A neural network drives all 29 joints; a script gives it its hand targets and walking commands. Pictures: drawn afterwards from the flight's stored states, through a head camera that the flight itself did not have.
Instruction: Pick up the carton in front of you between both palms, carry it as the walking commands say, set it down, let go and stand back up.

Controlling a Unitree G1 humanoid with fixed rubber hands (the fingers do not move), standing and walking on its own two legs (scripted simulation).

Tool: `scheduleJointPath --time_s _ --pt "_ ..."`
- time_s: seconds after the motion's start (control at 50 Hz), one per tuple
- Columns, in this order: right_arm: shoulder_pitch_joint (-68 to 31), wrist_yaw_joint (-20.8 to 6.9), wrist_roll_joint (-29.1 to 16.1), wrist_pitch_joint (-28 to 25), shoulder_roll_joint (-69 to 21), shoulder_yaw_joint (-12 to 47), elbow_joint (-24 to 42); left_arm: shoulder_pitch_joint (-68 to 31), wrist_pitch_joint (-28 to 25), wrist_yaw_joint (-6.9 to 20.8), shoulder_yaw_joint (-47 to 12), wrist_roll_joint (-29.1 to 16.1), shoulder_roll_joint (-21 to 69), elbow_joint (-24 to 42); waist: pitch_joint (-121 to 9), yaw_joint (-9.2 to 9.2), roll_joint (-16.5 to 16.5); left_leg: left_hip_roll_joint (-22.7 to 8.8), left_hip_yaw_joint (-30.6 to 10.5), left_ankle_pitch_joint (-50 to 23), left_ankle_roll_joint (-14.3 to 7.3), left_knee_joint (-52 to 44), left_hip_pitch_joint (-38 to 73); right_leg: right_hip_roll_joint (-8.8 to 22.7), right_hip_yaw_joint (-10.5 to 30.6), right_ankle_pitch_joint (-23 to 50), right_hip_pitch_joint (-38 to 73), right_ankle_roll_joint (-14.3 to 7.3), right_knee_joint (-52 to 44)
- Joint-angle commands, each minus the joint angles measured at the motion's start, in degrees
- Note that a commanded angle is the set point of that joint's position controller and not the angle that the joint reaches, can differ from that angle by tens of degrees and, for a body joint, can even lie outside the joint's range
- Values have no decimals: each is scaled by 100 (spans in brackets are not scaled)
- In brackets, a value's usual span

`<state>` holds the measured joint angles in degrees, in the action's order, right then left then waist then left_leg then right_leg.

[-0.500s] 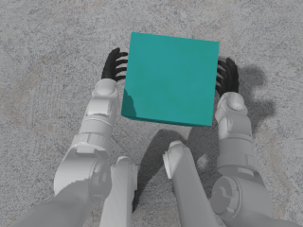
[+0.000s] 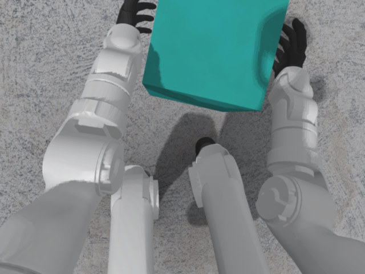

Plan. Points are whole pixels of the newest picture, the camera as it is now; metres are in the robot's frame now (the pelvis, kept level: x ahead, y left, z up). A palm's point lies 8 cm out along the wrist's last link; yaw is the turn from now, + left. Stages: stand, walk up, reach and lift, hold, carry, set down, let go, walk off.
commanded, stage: set down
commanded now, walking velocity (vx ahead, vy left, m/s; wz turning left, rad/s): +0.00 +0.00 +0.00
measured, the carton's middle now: (203, 56) +0.49 -0.15 -0.23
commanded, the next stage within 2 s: none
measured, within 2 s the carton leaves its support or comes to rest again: rests again in 0.72 s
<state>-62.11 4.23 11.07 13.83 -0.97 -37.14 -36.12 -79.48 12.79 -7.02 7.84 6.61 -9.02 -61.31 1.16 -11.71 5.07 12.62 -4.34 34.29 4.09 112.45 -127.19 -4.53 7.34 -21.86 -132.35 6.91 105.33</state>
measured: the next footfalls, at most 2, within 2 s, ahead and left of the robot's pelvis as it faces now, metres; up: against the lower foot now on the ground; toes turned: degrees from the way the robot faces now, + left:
none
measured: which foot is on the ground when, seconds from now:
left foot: down 0.00-1.00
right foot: down 0.00-1.00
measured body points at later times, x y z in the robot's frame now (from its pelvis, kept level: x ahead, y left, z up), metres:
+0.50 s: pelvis +0.00 +0.01 -0.03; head +0.36 -0.02 +0.24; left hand +0.57 -0.01 -0.20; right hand +0.43 -0.28 -0.20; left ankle +0.09 +0.11 -0.40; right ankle +0.15 -0.15 -0.40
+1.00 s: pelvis +0.00 +0.01 -0.04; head +0.36 -0.01 +0.22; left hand +0.56 -0.01 -0.23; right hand +0.44 -0.29 -0.22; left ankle +0.09 +0.11 -0.40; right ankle +0.15 -0.15 -0.40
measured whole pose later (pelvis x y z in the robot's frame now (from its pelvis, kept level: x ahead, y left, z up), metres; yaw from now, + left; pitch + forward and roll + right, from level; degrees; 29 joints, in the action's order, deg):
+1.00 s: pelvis +0.00 +0.01 -0.04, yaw -1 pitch +44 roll -4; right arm -69.4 0.2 7.5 6.8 6.7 -37.1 -53.9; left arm -88.2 8.0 -4.4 0.5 5.0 -12.9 -72.9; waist 12.1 -13.4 3.8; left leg 10.1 -3.2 35.4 1.0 122.6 -130.8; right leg 0.6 3.1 -24.2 -133.5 5.8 113.8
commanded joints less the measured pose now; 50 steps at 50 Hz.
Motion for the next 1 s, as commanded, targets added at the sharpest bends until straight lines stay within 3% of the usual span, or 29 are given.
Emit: scheduleJointPath --time_s 0.0,0.04,0.14,0.2,0.44,0.74,0.98 --pt "-3749 -1306 -577 -104 -3551 2563 -16 -2902 -290 1060 -1497 -555 4792 500 -6617 -738 572 11 770 -877 -283 -1066 2094 -40 -1548 1740 4761 -169 -193" --pt "-3931 -1322 -632 -123 -3461 2539 20 -3037 -292 1070 -1589 -626 4729 493 -6622 -808 637 -14 752 -891 -284 -936 2110 -8 -1559 1712 4583 -165 -80" --pt "-4050 -1372 -794 -206 -3196 2397 6 -3171 -345 1031 -1916 -805 4772 617 -6365 -986 1203 -97 709 -1357 -235 -701 2151 26 -1490 2151 4221 -225 111" --pt "-3881 -1401 -769 -234 -3174 2281 -204 -3160 -396 1024 -2023 -844 4909 653 -6202 -1005 1382 -117 671 -1445 -225 -671 2002 45 -1471 2200 4092 -270 189" --pt "-3808 -1451 -400 -384 -2651 1805 -538 -2855 -482 1087 -1421 -487 4353 -109 -5066 -914 1026 -145 509 -1251 -344 -677 1445 99 -1444 1739 3368 -284 259" --pt "-3577 -1364 -531 -680 -2207 1562 -1161 -3051 -750 1071 -1636 -665 3711 -26 -4398 -895 1029 -281 330 -1375 -424 -479 1293 138 -1299 1738 3046 -360 461" --pt "-3384 -1198 -471 -790 -1448 1261 -1746 -2676 -733 1073 -1183 -293 2814 -611 -3488 -640 909 -350 240 -900 -552 -371 1014 158 -1159 1055 2525 -418 559"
